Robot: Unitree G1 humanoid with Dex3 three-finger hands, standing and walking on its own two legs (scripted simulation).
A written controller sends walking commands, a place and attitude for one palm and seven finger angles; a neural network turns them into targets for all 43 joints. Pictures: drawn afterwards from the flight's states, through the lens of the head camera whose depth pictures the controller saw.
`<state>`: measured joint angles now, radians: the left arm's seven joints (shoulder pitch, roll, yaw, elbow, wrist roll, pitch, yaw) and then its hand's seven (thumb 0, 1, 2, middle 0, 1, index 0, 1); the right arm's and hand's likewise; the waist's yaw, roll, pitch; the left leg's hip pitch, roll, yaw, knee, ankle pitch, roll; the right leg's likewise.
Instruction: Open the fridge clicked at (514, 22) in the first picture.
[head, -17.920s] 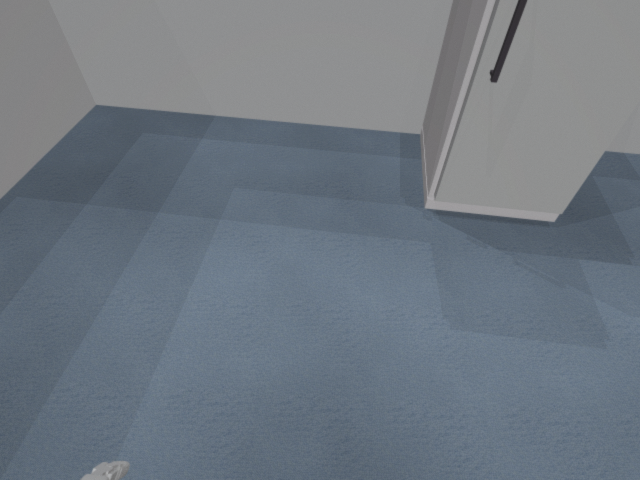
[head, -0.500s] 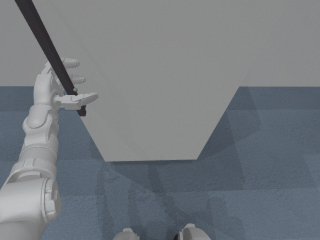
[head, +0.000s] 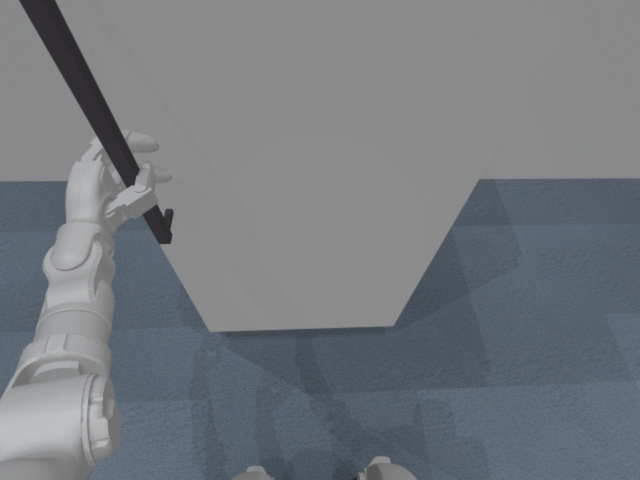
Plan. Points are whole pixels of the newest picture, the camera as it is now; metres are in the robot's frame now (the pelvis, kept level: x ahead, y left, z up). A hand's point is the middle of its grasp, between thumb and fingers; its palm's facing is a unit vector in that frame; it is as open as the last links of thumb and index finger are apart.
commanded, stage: grip the handle and tug to test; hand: left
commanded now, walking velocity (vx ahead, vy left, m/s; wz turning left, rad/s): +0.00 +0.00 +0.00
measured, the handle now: (121, 136) +0.49 +0.25 +0.13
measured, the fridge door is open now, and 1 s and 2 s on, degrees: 0 9 33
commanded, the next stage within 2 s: pull the door a little, standing still in 0.56 s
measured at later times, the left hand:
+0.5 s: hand (149, 200) +0.43 +0.21 +0.08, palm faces +0.06 -1.00 +0.00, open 5.3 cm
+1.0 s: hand (146, 246) +0.36 +0.20 +0.08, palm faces +0.03 -1.00 +0.01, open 5.3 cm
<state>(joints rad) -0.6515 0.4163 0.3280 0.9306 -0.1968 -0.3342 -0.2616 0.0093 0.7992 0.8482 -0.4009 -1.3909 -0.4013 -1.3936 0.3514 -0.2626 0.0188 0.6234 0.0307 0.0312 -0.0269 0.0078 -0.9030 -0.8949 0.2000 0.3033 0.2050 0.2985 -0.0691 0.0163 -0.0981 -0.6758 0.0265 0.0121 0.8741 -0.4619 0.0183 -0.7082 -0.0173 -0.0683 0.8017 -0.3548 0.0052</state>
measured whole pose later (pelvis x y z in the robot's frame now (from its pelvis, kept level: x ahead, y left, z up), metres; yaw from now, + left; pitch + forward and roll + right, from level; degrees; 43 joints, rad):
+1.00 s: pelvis +0.01 +0.00 +0.01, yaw -1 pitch +11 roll -1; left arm -0.21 0.30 0.29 0.46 -0.26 -0.25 -0.24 0.01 0.79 0.79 -0.39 -1.40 -0.39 -1.40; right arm 0.30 -0.25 0.02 0.54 0.04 0.00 -0.02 0.01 -0.90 -0.90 0.20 0.30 0.20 0.30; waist -0.04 0.03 -0.11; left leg -0.55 0.03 0.04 0.81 -0.45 0.02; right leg -0.60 -0.01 -0.04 0.76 -0.35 0.01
